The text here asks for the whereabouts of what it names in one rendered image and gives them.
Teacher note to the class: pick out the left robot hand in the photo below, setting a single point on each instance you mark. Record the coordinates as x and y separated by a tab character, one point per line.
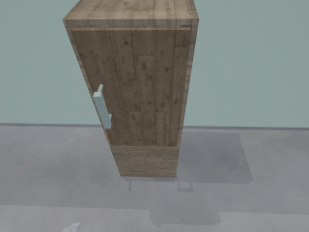
73	228

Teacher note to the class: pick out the handle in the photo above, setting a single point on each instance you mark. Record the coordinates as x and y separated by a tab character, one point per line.
102	109

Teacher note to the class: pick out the cupboard door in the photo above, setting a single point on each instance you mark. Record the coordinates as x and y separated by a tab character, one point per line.
142	70

